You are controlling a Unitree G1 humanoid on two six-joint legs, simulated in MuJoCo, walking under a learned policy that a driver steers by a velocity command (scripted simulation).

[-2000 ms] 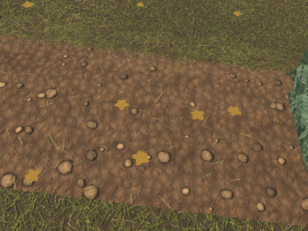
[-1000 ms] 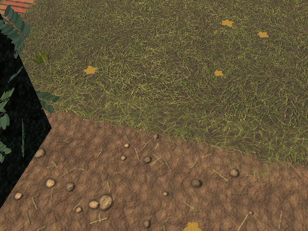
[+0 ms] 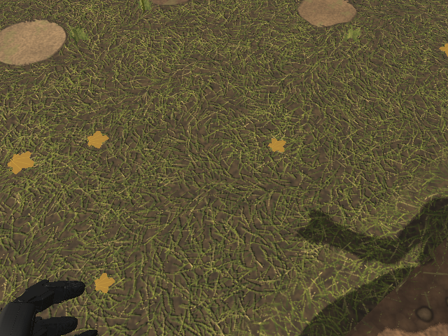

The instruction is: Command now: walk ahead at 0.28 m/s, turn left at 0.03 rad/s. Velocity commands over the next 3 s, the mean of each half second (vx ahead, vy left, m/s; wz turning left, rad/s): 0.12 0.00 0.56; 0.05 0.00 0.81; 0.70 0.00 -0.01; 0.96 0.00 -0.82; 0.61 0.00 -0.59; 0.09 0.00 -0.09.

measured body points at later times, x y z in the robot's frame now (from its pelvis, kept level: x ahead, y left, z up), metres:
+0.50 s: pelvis +0.12 +0.03 -0.01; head +0.15 +0.06 +0.43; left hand +0.19 +0.35 -0.12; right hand +0.36 -0.20 -0.10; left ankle +0.10 +0.14 -0.74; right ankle +0.20 -0.10 -0.74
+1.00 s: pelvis +0.17 +0.04 -0.01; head +0.19 +0.05 +0.44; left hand +0.06 +0.35 -0.10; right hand +0.51 -0.02 -0.08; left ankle +0.10 +0.14 -0.74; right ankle +0.27 -0.03 -0.74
